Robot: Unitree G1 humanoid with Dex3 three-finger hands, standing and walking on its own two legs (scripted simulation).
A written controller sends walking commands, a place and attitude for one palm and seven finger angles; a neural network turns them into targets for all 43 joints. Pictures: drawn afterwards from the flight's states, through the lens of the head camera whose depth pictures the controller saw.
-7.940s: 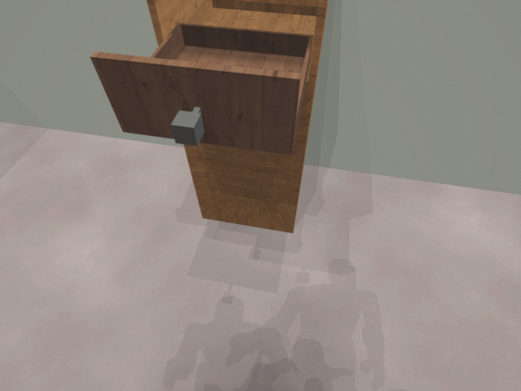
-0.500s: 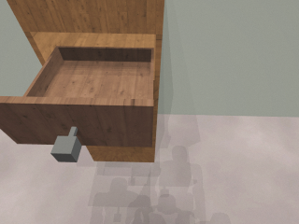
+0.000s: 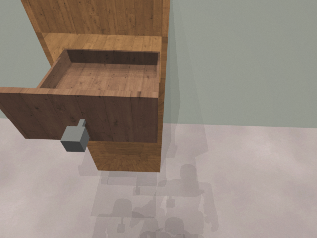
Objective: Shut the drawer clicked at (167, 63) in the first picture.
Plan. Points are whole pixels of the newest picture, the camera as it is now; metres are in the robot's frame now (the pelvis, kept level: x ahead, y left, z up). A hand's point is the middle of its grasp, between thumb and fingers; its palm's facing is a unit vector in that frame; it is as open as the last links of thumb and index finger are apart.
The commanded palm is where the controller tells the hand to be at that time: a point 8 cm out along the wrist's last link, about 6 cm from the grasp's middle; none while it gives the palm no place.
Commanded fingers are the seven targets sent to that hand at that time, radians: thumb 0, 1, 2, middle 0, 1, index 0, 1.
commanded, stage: come to a stop and stand still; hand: left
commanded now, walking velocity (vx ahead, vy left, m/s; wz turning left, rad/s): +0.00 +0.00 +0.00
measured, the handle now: (78, 132) +0.33 +0.23 +0.10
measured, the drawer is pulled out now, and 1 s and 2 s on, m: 0.30 0.30 0.30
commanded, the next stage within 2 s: look again from close up in 0.26 s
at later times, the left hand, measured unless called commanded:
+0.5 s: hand out of the picture -0.01 +0.21 -0.17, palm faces +0.03 -0.97 -0.25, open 7.4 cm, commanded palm none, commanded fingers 0.00 0.90 0.90 -0.20 -0.30 -0.20 -0.30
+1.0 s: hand out of the picture +0.06 +0.23 -0.15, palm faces +0.02 -0.96 -0.29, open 7.4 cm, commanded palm none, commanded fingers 0.00 0.90 0.90 -0.20 -0.30 -0.20 -0.30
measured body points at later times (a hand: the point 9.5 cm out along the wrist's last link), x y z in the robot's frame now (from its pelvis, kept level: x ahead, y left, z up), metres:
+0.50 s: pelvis +0.00 +0.01 +0.00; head +0.01 +0.00 +0.44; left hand -0.02 +0.26 -0.15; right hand +0.01 -0.23 -0.16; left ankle +0.02 +0.13 -0.74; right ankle +0.01 -0.13 -0.74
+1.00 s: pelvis +0.00 +0.01 +0.00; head +0.00 +0.01 +0.45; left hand +0.06 +0.28 -0.13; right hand +0.10 -0.25 -0.14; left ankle +0.02 +0.13 -0.74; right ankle +0.01 -0.13 -0.74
